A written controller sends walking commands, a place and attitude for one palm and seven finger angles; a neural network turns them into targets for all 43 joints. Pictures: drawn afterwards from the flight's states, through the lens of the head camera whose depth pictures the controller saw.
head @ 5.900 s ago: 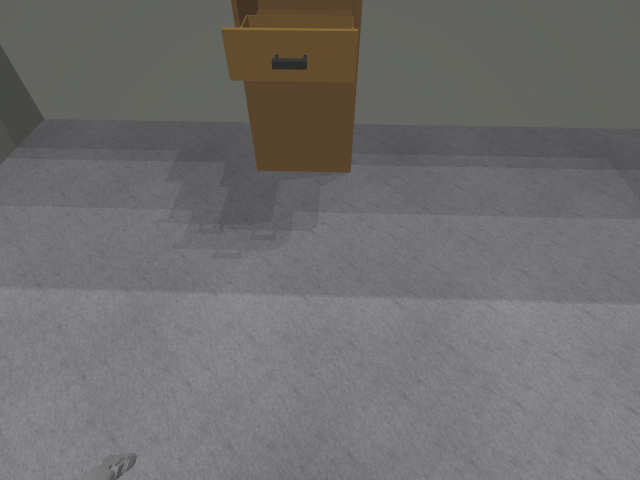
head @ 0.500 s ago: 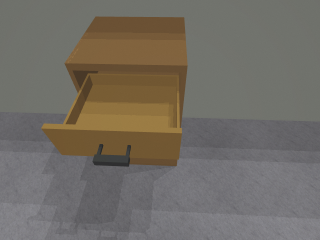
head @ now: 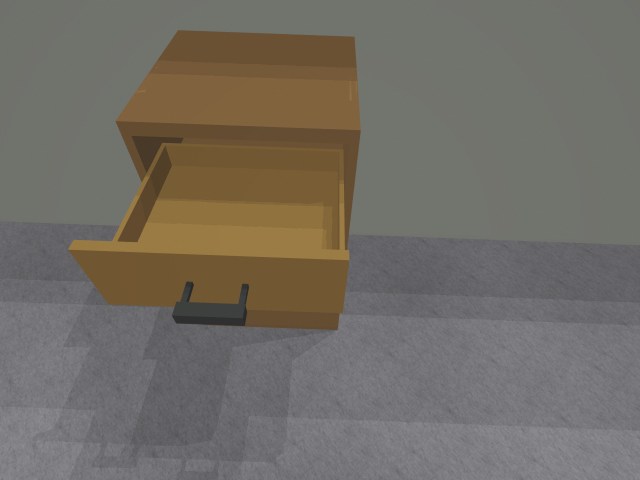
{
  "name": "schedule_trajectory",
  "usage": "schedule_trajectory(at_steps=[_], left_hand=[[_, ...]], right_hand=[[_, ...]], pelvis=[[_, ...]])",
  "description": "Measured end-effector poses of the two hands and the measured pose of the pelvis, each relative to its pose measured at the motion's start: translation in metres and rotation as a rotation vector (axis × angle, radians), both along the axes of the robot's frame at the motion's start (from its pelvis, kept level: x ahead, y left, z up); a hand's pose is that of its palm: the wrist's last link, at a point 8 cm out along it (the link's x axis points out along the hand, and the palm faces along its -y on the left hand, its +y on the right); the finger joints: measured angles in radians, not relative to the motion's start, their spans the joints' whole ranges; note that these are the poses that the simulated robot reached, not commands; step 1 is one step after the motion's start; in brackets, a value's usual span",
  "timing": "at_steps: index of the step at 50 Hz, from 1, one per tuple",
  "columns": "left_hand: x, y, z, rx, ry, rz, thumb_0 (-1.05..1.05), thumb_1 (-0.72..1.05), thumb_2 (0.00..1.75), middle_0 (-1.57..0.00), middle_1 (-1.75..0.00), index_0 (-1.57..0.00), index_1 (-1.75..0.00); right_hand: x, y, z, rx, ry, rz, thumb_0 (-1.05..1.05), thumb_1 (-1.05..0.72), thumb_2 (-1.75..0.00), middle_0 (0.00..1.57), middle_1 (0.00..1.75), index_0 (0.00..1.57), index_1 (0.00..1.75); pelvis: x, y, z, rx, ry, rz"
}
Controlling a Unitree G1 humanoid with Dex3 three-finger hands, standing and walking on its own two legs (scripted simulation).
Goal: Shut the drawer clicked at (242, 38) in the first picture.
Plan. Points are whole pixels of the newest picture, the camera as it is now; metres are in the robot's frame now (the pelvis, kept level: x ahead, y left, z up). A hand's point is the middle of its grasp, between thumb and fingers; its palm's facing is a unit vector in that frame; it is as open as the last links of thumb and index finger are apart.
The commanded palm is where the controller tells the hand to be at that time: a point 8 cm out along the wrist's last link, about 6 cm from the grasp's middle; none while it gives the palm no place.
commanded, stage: look again from close up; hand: left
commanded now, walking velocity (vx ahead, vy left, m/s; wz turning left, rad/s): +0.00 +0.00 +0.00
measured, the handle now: (213, 301) +0.39 +0.20 -0.07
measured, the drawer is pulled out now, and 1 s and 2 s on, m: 0.29 0.29 0.29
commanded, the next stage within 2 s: shuffle to correct the standing spot in 0.54 s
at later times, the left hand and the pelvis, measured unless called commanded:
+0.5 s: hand out of the picture +0.05 +0.21 -0.18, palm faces +0.03 -0.98 -0.21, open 7.4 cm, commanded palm none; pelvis +0.04 +0.04 -0.01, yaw +0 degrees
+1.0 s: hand out of the picture +0.04 +0.17 -0.18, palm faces +0.03 -0.98 -0.20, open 7.4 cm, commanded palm none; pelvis +0.07 +0.00 -0.01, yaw +0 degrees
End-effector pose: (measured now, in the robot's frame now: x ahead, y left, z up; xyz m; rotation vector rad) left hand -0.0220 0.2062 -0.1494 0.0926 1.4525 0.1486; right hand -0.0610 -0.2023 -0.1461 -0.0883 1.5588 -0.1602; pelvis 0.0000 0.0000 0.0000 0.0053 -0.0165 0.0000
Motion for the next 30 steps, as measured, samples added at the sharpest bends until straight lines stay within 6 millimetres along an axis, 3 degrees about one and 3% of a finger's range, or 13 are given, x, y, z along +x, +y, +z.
schedule_trajectory(at_steps=[7,12,18,30], left_hand=[[0.004,0.012,-0.002,0.017,-0.015,-0.032,0.0,0.9,0.9,-0.2,-0.3,-0.2,-0.3],[0.027,0.034,-0.001,0.047,-0.061,-0.03,0.0,0.9,0.9,-0.2,-0.3,-0.2,-0.3],[0.055,0.051,0.004,0.073,-0.12,-0.029,0.0,0.91,0.9,-0.2,-0.3,-0.2,-0.3],[0.071,0.053,0.001,0.056,-0.094,-0.039,0.0,0.91,0.9,-0.2,-0.3,-0.2,-0.3]], right_hand=[[0.029,0.01,-0.012,0.017,-0.085,0.022,0.0,-0.91,-0.9,0.2,0.3,0.2,0.3],[0.059,0.024,-0.016,0.025,-0.165,0.045,0.0,-0.91,-0.9,0.2,0.3,0.2,0.3],[0.078,0.026,-0.015,0.01,-0.172,0.075,0.02,-0.93,-0.9,0.2,0.3,0.2,0.3],[0.109,0.015,-0.005,-0.035,-0.198,0.086,0.01,-0.92,-0.9,0.2,0.3,0.2,0.3]], pelvis=[[0.004,0.014,-0.008,-0.03,0.014,0.009],[0.016,0.026,-0.01,-0.016,0.015,0.01],[0.027,0.035,-0.009,-0.004,0.014,0.005],[0.042,0.036,-0.006,0.003,0.01,-0.001]])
